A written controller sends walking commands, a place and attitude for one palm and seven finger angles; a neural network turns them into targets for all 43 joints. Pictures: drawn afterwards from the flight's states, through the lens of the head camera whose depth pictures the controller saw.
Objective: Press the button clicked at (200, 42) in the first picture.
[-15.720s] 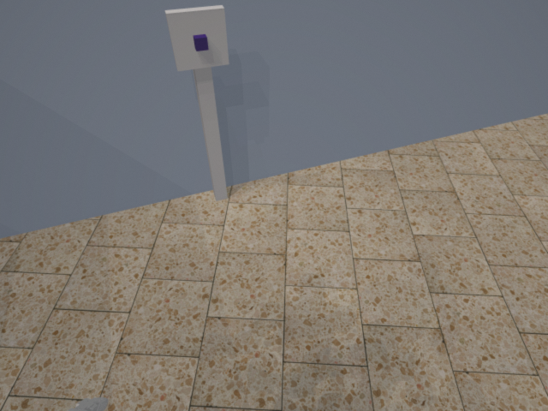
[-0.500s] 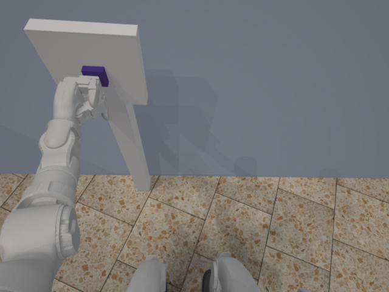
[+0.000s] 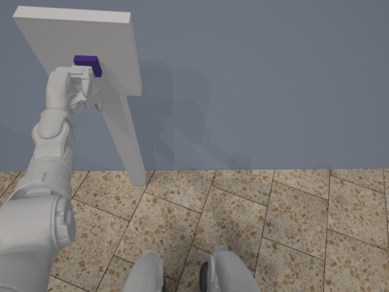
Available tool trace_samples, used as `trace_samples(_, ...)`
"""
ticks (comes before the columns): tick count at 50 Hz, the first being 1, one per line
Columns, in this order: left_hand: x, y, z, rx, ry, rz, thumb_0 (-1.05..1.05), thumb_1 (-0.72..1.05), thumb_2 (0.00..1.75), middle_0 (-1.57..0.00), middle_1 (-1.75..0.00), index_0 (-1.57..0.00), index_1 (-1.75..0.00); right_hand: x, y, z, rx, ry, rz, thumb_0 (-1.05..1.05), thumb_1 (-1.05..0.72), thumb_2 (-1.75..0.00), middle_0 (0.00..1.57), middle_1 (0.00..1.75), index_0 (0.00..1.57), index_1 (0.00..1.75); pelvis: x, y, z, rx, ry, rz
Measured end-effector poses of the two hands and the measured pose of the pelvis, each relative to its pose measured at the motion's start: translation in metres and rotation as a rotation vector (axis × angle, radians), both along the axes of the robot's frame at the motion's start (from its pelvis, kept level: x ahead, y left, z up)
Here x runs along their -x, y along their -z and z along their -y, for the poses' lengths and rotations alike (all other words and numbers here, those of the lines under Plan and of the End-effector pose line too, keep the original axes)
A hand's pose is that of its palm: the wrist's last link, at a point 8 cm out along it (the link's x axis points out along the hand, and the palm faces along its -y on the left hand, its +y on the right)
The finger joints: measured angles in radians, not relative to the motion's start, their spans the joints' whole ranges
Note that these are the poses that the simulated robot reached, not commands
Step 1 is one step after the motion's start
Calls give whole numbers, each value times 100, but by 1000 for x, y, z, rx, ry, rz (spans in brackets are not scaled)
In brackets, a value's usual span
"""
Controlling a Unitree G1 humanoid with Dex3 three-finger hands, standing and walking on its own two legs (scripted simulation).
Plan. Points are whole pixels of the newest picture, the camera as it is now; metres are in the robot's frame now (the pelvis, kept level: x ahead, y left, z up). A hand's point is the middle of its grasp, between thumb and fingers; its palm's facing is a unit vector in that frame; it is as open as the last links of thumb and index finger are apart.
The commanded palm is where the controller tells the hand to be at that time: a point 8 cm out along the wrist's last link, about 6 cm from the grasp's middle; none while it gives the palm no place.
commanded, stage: pull the fist back off the button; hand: left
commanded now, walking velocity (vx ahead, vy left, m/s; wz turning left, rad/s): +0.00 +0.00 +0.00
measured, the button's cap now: (89, 63) +0.54 +0.19 +0.11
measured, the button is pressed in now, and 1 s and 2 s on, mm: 12 0 0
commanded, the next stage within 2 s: draw the hand back to the body in 0.84 s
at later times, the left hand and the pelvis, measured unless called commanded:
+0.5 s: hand (95, 111) +0.45 +0.18 +0.07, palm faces -0.02 -1.00 -0.01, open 3.2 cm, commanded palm +0.41 +0.23 +0.08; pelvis +0.04 +0.01 +0.02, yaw -2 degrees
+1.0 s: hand (91, 133) +0.40 +0.18 +0.08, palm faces -0.03 -1.00 -0.01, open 3.1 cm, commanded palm +0.37 +0.23 +0.10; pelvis +0.05 +0.00 +0.02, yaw +0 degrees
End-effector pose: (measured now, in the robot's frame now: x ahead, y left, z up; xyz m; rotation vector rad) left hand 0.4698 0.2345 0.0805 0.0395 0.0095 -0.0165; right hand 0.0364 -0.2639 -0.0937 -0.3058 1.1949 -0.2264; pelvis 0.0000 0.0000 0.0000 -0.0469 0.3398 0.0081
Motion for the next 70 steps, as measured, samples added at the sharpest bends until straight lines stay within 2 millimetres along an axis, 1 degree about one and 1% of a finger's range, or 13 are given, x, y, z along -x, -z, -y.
trace_samples(8, 3, 1, 1, 12, -5, 2, 1, 89, 92, -130, -150, -153, -150, -9, -2, -4, -20, 3, 7, 1, -90, -90, 20, 30, 20, 30, -7, -4, -2, -4, 10, 7)
trace_samples(15, 15, 1, 1, 20, 2, 9, 1, 90, 91, -130, -150, -149, -150, -30, -8, -8, -44, 13, 31, 1, -90, -90, 20, 30, 20, 30, -20, -12, -4, -7, 21, 27)
trace_samples(22, 30, 7, 1, 22, 0, -10, 2, 90, 91, -130, -150, -139, -150, -65, -18, -12, -59, 17, 93, 1, -90, -90, 20, 30, 20, 30, -36, -21, -5, -9, 32, 46)
trace_samples(31, 66, 6, -1, 29, -4, 7, 2, 90, 90, -130, -150, -132, -150, -118, -30, -17, -81, -19, 196, 1, -90, -90, 20, 30, 20, 30, -56, -29, -6, -11, 33, 71)
trace_samples(38, 93, 6, -6, 31, -7, 12, 2, 90, 90, -130, -150, -131, -150, -156, -36, -23, -88, -74, 276, 1, -90, -90, 20, 30, 20, 30, -61, -29, -5, -10, 18, 83)
trace_samples(42, 101, 7, -5, 29, 0, 12, 2, 90, 90, -130, -150, -131, -150, -170, -36, -25, -87, -105, 312, 1, -90, -90, 20, 30, 20, 30, -60, -27, -4, -10, 7, 87)
trace_samples(47, 95, 7, 1, 28, 7, 12, 2, 90, 91, -130, -150, -131, -150, -176, -34, -27, -85, -126, 333, 1, -90, -90, 20, 30, 20, 30, -55, -24, -2, -10, -1, 88)
trace_samples(50, 91, 3, 4, 27, 12, 17, 2, 90, 90, -130, -150, -131, -150, -172, -33, -26, -89, -117, 333, 1, -90, -90, 20, 30, 20, 30, -54, -23, 0, -12, 4, 91)
trace_samples(52, 92, -4, 6, 23, 18, 24, 2, 90, 90, -130, -150, -131, -150, -167, -35, -26, -98, -101, 334, 1, -90, -90, 20, 30, 20, 30, -54, -26, 0, -13, 10, 100)
trace_samples(55, 100, -18, 4, 15, 17, 32, 2, 90, 90, -130, -150, -130, -150, -158, -39, -26, -112, -75, 335, 1, -90, -90, 20, 30, 20, 30, -56, -32, 1, -17, 19, 118)
trace_samples(61, 123, -36, -10, 5, -15, 14, 2, 90, 90, -130, -150, -130, -150, -149, -50, -22, -116, -60, 344, 1, -90, -90, 20, 30, 20, 30, -60, -42, 3, -19, 17, 157)
trace_samples(65, 137, -45, -16, 6, -24, 12, 2, 90, 90, -130, -150, -130, -150, -152, -57, -18, -101, -69, 371, 1, -90, -90, 20, 30, 20, 30, -60, -47, 4, -18, 11, 181)
trace_samples(70, 154, -61, -19, 4, -16, 29, 2, 90, 90, -130, -150, -130, -150, -167, -71, -17, -87, -88, 442, 1, -90, -90, 20, 30, 20, 30, -61, -52, 5, -17, 5, 210)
